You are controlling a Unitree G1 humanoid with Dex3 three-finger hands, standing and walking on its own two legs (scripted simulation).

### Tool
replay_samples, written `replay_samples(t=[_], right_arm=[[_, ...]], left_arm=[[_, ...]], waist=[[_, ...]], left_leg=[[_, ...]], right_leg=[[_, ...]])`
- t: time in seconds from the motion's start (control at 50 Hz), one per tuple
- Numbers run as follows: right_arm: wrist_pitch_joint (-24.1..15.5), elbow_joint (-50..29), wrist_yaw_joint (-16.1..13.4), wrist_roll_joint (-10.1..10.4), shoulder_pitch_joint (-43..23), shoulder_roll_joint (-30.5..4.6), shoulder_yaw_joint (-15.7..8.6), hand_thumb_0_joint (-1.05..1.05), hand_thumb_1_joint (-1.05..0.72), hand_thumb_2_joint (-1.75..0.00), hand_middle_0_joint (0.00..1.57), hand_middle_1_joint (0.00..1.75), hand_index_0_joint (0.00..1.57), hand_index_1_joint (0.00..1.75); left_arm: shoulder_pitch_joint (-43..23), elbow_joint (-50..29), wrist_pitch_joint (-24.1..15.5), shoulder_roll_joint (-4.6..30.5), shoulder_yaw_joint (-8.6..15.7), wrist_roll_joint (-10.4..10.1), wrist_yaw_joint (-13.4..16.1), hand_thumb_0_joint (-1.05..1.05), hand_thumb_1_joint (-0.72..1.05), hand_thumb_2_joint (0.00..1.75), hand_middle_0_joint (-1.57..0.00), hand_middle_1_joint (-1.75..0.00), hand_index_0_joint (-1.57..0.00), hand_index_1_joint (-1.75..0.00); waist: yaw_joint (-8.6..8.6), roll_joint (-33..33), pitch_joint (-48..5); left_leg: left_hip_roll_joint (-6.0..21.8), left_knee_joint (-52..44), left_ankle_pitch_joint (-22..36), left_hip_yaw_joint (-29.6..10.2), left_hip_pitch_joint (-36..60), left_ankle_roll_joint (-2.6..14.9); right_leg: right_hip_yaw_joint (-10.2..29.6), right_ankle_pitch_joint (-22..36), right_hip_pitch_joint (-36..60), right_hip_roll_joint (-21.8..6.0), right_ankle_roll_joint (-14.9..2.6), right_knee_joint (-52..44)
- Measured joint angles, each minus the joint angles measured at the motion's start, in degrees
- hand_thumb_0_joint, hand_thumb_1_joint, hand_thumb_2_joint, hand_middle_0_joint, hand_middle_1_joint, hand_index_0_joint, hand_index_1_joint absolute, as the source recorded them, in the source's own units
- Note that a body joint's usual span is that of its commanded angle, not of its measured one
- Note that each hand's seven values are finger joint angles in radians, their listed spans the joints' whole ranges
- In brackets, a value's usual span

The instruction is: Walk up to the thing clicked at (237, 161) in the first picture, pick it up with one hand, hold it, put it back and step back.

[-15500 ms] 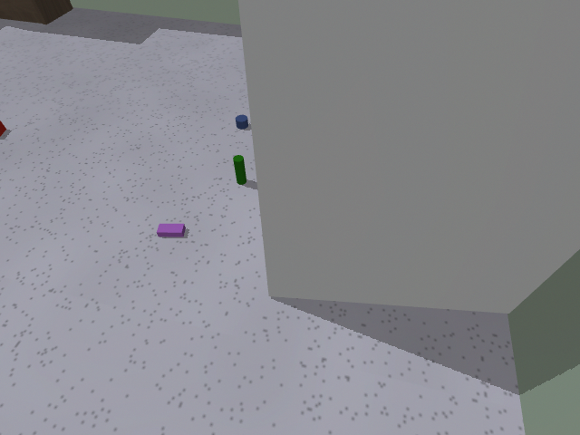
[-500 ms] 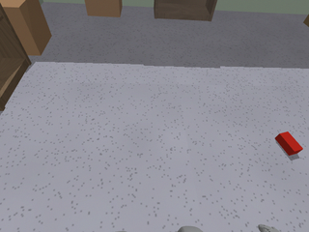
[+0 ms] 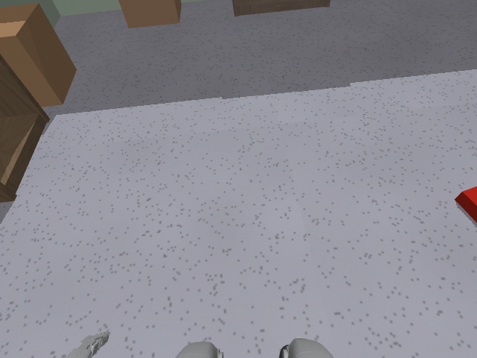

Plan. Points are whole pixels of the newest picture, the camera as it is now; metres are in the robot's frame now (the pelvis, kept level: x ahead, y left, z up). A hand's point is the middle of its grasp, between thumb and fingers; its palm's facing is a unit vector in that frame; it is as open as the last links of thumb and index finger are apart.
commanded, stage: walk up
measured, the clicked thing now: out of the picture -0.80 -1.14 -0.68
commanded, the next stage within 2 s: stand in 1.06 s
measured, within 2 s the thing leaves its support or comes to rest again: neither
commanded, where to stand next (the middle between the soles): +0.10 +0.01 m, yaw +0 degrees
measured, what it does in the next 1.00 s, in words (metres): steps on the spot: left foot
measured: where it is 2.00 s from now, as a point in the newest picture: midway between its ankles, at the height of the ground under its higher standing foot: outside the picture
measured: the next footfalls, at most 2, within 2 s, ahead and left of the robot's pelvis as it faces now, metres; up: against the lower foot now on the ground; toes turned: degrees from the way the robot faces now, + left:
left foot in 0.12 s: +0.07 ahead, +0.15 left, +0.00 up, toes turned +2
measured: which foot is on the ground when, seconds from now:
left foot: up 0.00-0.10, down 0.12-1.00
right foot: down 0.00-1.00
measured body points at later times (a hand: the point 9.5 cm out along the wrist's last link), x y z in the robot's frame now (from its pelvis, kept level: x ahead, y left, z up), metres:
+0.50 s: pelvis +0.02 +0.02 +0.01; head +0.03 +0.03 +0.46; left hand +0.08 +0.33 -0.13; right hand +0.12 -0.28 -0.11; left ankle +0.03 +0.15 -0.73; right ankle +0.08 -0.11 -0.73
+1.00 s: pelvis +0.04 +0.01 +0.02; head +0.05 +0.00 +0.47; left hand +0.11 +0.31 -0.11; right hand +0.12 -0.30 -0.11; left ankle +0.03 +0.15 -0.73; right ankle +0.08 -0.11 -0.73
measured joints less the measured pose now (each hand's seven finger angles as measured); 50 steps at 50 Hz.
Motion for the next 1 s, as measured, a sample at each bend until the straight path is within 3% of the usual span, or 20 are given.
replay_samples(t=[0.1, 0.14, 0.18, 0.24, 0.3, 0.34, 0.4, 0.66, 1.0], right_arm=[[-0.26, 3.00, -0.13, -0.52, -0.68, -0.17, -0.11, 0.00, -0.91, -0.90, 0.21, 0.30, 0.20, 0.30], [-0.48, 4.59, -0.37, -0.88, -0.83, 0.08, -0.40, 0.00, -0.91, -0.90, 0.21, 0.30, 0.20, 0.30], [-0.51, 5.99, -0.53, -1.44, -0.99, 0.67, -0.43, 0.00, -0.91, -0.90, 0.21, 0.30, 0.20, 0.30], [-0.44, 7.39, -0.32, -1.65, -1.13, 0.69, 0.05, 0.00, -0.91, -0.90, 0.21, 0.30, 0.20, 0.30], [-0.80, 8.40, -0.33, -1.49, -2.33, 1.02, 0.58, 0.00, -0.91, -0.90, 0.21, 0.30, 0.20, 0.30], [-1.05, 8.86, -0.31, -1.13, -3.58, 1.09, 0.79, 0.01, -0.91, -0.90, 0.21, 0.30, 0.20, 0.30], [-0.97, 9.36, -0.41, -0.81, -5.39, 1.23, 1.00, 0.01, -0.91, -0.90, 0.21, 0.30, 0.20, 0.30], [-1.23, 11.71, -0.07, -0.10, -12.53, 1.92, 1.69, 0.00, -0.91, -0.90, 0.21, 0.30, 0.20, 0.30], [-0.38, 15.92, -0.21, -0.63, -10.49, 1.60, 1.20, 0.00, -0.91, -0.90, 0.21, 0.30, 0.20, 0.30]], left_arm=[[-1.10, 1.05, 1.25, 0.35, 0.06, 0.27, 0.01, 0.00, 0.90, 0.89, -0.20, -0.30, -0.20, -0.30], [-1.90, 1.92, 2.26, 1.03, 0.34, -0.10, -0.02, 0.00, 0.90, 0.89, -0.20, -0.30, -0.20, -0.30], [-2.42, 3.25, 3.35, 1.57, 0.74, -0.59, 0.12, 0.00, 0.90, 0.89, -0.20, -0.30, -0.20, -0.30], [-2.55, 5.46, 4.10, 1.80, 0.96, -1.00, -0.17, 0.00, 0.90, 0.89, -0.20, -0.30, -0.20, -0.30], [-2.83, 7.40, 3.80, 2.61, 1.27, -1.17, -0.39, 0.00, 0.90, 0.89, -0.20, -0.30, -0.20, -0.30], [-3.09, 8.89, 3.59, 2.89, 1.27, -1.23, -0.32, 0.00, 0.90, 0.89, -0.20, -0.30, -0.20, -0.30], [-3.16, 11.15, 3.74, 2.70, 0.79, -1.20, -0.37, 0.00, 0.90, 0.89, -0.20, -0.30, -0.20, -0.30], [-4.02, 16.71, 2.62, 0.42, -0.27, -1.19, -0.68, 0.00, 0.90, 0.89, -0.20, -0.30, -0.20, -0.30], [-6.54, 17.22, 2.47, -0.56, 0.81, -0.71, -0.32, 0.00, 0.90, 0.89, -0.20, -0.30, -0.20, -0.30]], waist=[[0.53, -0.44, -1.21], [0.47, -1.85, -1.50], [0.57, -4.21, -1.95], [-0.03, -4.53, -3.25], [0.37, -5.48, -2.84], [0.68, -5.66, -2.16], [0.96, -5.14, -2.16], [2.42, -1.89, -3.46], [0.82, -2.67, -3.74]], left_leg=[[0.87, -10.90, 6.05, -0.65, 1.32, -0.88], [0.21, -14.35, 12.13, -0.17, 2.72, -1.39], [-0.92, -15.03, 12.56, 0.81, 3.57, -1.79], [-0.35, -15.95, 12.27, 0.24, 3.88, -1.34], [-0.15, -17.44, 12.92, 0.25, 4.76, -1.67], [-0.06, -17.92, 13.09, 0.20, 5.39, -1.80], [0.06, -19.62, 13.71, -0.07, 6.62, -1.88], [-0.31, -29.74, 18.27, -0.65, 11.59, -2.53], [0.31, -33.79, 19.82, -0.79, 13.62, -3.13]], right_leg=[[-0.38, -1.20, -0.52, 0.17, 0.68, 1.60], [-0.23, -2.52, -1.13, -0.56, 1.24, 3.85], [0.95, -3.70, -1.21, -1.59, 1.59, 4.88], [1.55, -9.96, -0.52, -0.12, 0.79, 4.79], [1.61, -3.87, 1.48, 0.09, 0.90, 0.59], [1.40, -0.13, 2.71, 0.03, 1.92, -1.56], [1.07, -0.04, 4.19, 0.13, 2.60, -3.47], [0.25, 2.60, 8.38, -0.16, 2.23, -11.02], [-0.04, 3.93, 10.29, 0.50, 1.83, -14.76]])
